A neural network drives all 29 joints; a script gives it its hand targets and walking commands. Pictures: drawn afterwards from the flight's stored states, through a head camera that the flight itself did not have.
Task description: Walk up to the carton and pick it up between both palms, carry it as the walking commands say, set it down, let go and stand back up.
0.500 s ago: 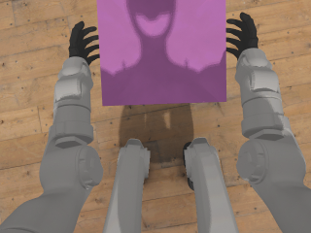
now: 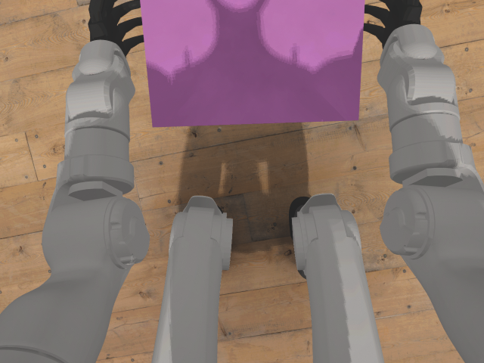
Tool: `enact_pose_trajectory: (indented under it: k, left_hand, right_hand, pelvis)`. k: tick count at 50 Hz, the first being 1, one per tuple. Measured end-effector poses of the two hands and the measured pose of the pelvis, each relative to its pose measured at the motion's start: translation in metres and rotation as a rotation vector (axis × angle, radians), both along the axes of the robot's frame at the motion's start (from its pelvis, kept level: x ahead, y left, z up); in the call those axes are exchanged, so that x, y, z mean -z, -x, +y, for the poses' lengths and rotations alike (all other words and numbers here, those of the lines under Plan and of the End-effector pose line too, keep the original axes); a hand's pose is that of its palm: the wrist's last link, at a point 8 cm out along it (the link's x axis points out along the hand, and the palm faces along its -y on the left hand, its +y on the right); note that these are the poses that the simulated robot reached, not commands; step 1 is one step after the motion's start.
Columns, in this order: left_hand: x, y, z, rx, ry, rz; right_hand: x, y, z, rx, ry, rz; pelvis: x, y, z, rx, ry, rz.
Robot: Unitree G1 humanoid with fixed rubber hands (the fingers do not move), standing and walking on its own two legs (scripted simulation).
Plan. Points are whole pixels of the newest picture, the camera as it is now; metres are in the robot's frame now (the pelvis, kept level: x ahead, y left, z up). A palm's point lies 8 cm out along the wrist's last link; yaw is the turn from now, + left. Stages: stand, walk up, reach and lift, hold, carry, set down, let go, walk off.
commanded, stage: set down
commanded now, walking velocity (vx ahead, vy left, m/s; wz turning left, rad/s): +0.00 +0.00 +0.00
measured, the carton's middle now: (251, 39) +0.55 +0.00 -0.21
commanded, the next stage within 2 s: none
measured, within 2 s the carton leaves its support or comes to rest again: rests again in 1.38 s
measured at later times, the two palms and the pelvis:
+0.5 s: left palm (131, 52) +0.54 +0.19 -0.20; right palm (373, 36) +0.55 -0.18 -0.20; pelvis +0.01 +0.00 -0.04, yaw +0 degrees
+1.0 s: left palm (140, 54) +0.55 +0.19 -0.24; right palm (364, 42) +0.55 -0.18 -0.24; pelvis +0.00 +0.00 -0.07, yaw +0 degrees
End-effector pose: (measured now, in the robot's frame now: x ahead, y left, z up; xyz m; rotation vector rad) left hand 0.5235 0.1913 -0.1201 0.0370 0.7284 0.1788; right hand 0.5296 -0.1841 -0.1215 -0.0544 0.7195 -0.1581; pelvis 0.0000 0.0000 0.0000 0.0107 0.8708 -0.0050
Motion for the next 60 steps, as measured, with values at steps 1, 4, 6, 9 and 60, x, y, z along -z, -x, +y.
enact_pose_trajectory:
  k: [1,4,6,9,60]
  left_hand:
    - [0.004,-0.001,0.000,0.001,0.000,0.000]
    - [0.015,-0.004,0.000,0.004,-0.001,0.001]
    - [0.022,-0.006,0.000,0.006,-0.001,0.002]
    - [0.033,-0.009,-0.001,0.009,-0.001,0.005]
    - [0.125,-0.019,0.004,0.045,-0.010,0.069]
  right_hand:
    - [0.004,-0.001,0.000,0.000,0.000,0.000]
    - [0.015,-0.004,-0.001,-0.001,0.000,0.001]
    - [0.022,-0.006,-0.001,-0.002,0.000,0.003]
    - [0.033,-0.009,-0.001,-0.002,0.001,0.005]
    - [0.123,-0.018,-0.001,-0.042,0.004,0.071]
  pelvis:
    - [0.002,0.000,0.000,0.000,0.000,-0.002]
    - [0.009,0.000,0.000,-0.001,-0.001,-0.007]
    - [0.014,0.000,0.000,-0.001,-0.001,-0.011]
    - [0.020,-0.001,0.000,-0.001,-0.001,-0.018]
    - [0.073,0.002,-0.002,-0.019,0.010,-0.272]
